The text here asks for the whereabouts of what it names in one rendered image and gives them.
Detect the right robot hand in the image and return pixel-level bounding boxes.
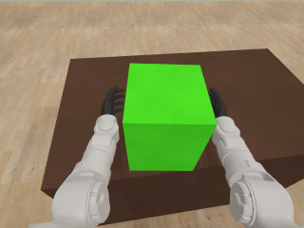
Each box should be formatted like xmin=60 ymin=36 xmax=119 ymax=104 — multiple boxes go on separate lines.
xmin=207 ymin=87 xmax=228 ymax=119

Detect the right robot upper arm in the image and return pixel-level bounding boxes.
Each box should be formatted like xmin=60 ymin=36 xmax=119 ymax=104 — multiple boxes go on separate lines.
xmin=229 ymin=179 xmax=304 ymax=228

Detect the left robot forearm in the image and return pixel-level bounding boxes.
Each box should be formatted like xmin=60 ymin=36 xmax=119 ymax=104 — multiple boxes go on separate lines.
xmin=51 ymin=114 xmax=120 ymax=218

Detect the carton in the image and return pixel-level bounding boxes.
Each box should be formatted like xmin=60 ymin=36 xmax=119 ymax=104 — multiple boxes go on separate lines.
xmin=123 ymin=63 xmax=218 ymax=171

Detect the left robot upper arm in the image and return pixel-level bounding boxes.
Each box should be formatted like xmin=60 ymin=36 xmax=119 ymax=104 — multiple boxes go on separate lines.
xmin=29 ymin=180 xmax=110 ymax=228

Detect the pedestal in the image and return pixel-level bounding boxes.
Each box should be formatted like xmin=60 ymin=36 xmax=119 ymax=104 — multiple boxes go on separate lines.
xmin=40 ymin=48 xmax=304 ymax=226

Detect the left robot hand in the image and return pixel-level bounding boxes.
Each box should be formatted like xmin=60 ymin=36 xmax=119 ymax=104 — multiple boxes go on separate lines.
xmin=100 ymin=85 xmax=124 ymax=116

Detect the right robot forearm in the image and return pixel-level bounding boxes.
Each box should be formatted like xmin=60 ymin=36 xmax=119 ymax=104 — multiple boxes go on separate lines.
xmin=212 ymin=116 xmax=295 ymax=219

